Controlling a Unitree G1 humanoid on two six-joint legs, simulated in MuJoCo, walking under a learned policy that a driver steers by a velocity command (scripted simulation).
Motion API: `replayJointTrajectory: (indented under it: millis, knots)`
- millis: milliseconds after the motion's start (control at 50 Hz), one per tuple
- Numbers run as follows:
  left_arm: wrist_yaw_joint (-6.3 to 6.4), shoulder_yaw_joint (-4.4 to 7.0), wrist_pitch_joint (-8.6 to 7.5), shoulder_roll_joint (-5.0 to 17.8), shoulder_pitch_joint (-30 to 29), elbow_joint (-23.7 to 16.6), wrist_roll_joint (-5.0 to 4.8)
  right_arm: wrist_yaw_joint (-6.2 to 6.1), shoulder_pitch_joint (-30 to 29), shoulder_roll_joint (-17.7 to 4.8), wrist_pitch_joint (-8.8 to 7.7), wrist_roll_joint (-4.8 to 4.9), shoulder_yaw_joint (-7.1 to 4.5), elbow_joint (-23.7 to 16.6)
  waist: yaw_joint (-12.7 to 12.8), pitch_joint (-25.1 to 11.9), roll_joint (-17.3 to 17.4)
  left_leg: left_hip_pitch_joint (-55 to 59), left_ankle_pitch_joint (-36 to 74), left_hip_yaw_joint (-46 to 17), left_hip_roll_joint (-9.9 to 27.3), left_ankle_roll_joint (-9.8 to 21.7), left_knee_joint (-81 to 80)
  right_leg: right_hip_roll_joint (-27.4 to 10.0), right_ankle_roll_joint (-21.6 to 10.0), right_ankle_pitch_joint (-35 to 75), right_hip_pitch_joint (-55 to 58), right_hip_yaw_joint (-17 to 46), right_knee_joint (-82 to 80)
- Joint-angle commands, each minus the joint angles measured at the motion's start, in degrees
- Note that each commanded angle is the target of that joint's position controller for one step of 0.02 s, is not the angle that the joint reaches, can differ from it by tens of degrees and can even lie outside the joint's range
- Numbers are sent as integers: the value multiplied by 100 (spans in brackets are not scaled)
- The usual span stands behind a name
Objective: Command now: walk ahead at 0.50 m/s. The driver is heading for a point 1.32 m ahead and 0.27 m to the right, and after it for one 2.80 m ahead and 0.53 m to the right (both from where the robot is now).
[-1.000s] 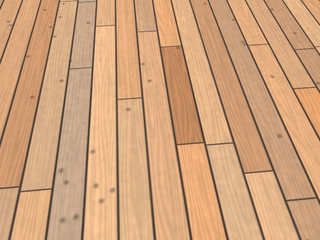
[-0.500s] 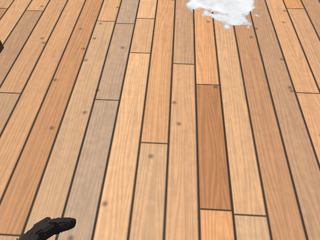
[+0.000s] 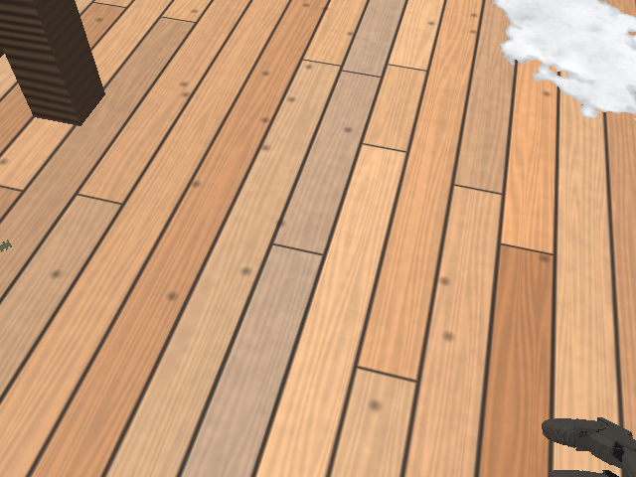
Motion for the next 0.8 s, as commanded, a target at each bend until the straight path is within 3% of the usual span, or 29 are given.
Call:
replayJointTrajectory:
  millis: [20,40,60,80,100,140,200,300,400,460,480,500,520,540,560,580,600,620,640,660,700,740,800]
  knots:
    - [-29,36,-266,621,157,-496,-77,-53,2277,-1128,53,21,-406,198,-1128,-1863,1158,4750,-1605,-3952,2162,1390,-1228,53,-132,-566,-3882,598,3707]
    - [-54,105,-301,811,-366,-650,-184,-69,1931,-957,40,24,-339,181,-1093,-1083,843,4041,-1425,-3121,2006,1179,-1350,-174,-184,-31,-4138,516,3731]
    - [-35,95,-292,734,-608,-677,-152,-65,1567,-856,26,-18,-298,157,-919,-698,441,3308,-875,-2527,1783,1067,-1502,-409,-157,460,-3932,395,3506]
    - [-25,116,-253,675,-705,-684,-75,-46,1307,-700,1,-58,-261,165,-766,-395,392,2750,-429,-2081,1597,1027,-1700,-546,-114,771,-3760,388,3233]
    - [-28,124,-184,587,-568,-646,-75,-42,1164,-618,-45,-104,-242,186,-584,-337,560,2362,-138,-1737,1486,981,-1881,-664,-83,996,-3417,447,3110]
    - [-12,102,-46,368,-427,-574,-96,-37,1075,-572,-144,-89,-260,296,-445,-230,558,1962,267,-1226,1418,1003,-2177,-680,2,1211,-3193,465,2961]
    - [7,109,30,285,-775,-704,-62,-94,1151,-706,-201,-127,-324,493,-457,2,348,1944,863,-626,1432,995,-2372,-655,108,1900,-3599,626,2447]
    - [-141,46,-29,127,-1553,-935,-34,-186,1262,-857,-155,-86,-352,699,-717,214,251,2107,1137,337,1239,729,-2488,-528,41,3286,-3405,210,872]
    - [-310,9,-24,94,-2327,-1400,-44,-233,1719,-1040,40,26,-423,1003,-963,440,197,3160,1648,636,1575,621,-2123,-424,-211,2812,-3741,-137,121]
    - [-385,118,6,297,-2106,-1538,-39,-305,1603,-1243,185,69,-484,992,-672,89,470,3517,4029,885,1621,426,-1175,-6,-507,1912,-3045,-609,53]
    - [-380,215,25,458,-1635,-1462,-40,-342,1547,-1307,239,68,-501,968,-387,-222,560,3475,4836,972,1566,348,-441,226,-644,1674,-2400,-757,53]
    - [-329,382,34,730,-764,-1256,-54,-377,1449,-1300,276,82,-485,931,102,-673,463,3024,4822,1115,1368,179,711,451,-852,1955,-1140,-758,-309]
    - [-207,578,92,1221,162,-1066,-59,-401,1532,-1122,231,-9,-399,817,468,-1242,-138,1629,3106,1118,1108,-63,2446,-179,-1205,2074,668,399,-471]
    - [-173,635,56,1753,-4,-1112,-110,-264,2139,-243,49,-184,-115,534,-266,-1763,-1520,-1016,-2515,545,-147,-417,4400,-1622,-2334,1246,2602,3656,-945]
    - [-175,499,2,1244,204,-1224,-73,-165,1502,-730,-187,24,-189,503,213,-2271,-827,-1659,-2755,-649,-142,-313,4919,-1826,-2398,704,2858,4541,-1658]
    - [-171,419,-54,985,-19,-1201,-20,-116,934,-961,-310,223,-253,305,261,-1418,-602,-2031,-2204,-671,135,-177,4756,-1645,-2087,1133,2261,3666,-1776]
    - [-162,379,-79,859,-376,-1243,-33,-143,831,-886,-369,163,-225,284,-3,-931,-119,-1828,-1714,-640,382,-128,4237,-1391,-1882,1679,1407,2996,-1784]
    - [-151,326,-74,687,-747,-1325,-24,-181,811,-905,-364,15,-260,335,-233,-585,9,-1477,-1485,-597,530,-185,3748,-1178,-1760,2320,631,2491,-1862]
    - [-125,276,-76,568,-954,-1429,50,-184,928,-940,-303,-42,-298,352,-439,-488,-112,-1075,-1313,-636,631,-237,3541,-1035,-1736,2770,112,2220,-1994]
    - [-112,276,-78,562,-1039,-1479,61,-181,1015,-908,-232,-69,-309,345,-549,-441,-159,-875,-1242,-616,641,-316,3341,-959,-1754,2991,-188,2121,-2110]
    - [-60,303,-101,663,-1004,-1452,20,-193,1022,-751,-117,-111,-281,330,-616,-323,-156,-753,-1039,-476,613,-509,2854,-847,-1771,3420,-677,1775,-2222]
    - [12,320,-106,757,-879,-1366,19,-196,704,-596,-69,-119,-217,250,-523,-186,-216,-782,-339,-360,567,-647,2091,-694,-1651,3583,-908,1373,-2298]
    - [56,285,-90,705,-631,-1191,-1,-125,144,-406,-107,-84,-123,185,-229,-140,-381,-321,1057,-240,392,-633,741,-407,-1306,3141,-1039,885,-2265]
